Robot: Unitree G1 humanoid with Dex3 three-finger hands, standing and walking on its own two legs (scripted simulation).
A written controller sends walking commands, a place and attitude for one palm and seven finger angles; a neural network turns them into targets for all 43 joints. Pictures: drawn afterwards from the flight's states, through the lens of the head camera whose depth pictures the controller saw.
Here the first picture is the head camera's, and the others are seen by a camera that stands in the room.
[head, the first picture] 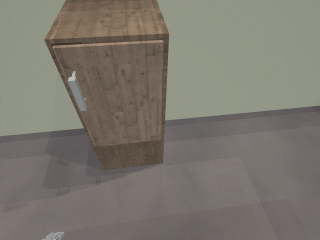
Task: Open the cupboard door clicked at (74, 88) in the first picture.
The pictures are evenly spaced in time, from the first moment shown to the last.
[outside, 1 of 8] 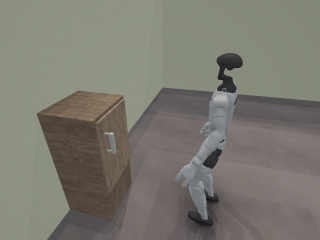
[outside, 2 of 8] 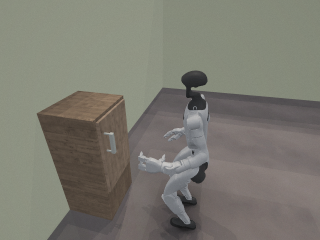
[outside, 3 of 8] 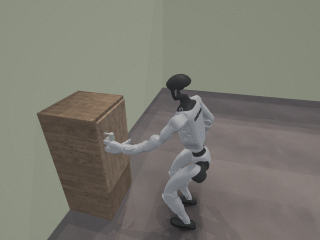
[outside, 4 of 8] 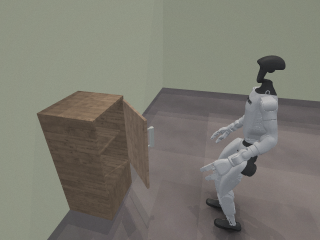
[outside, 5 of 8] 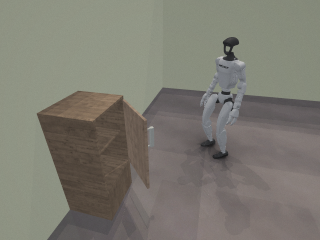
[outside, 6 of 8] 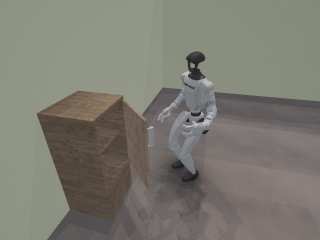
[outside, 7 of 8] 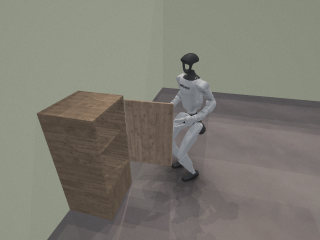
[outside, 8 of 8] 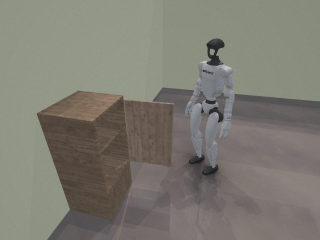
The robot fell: no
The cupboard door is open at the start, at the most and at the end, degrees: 0 95 93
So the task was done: yes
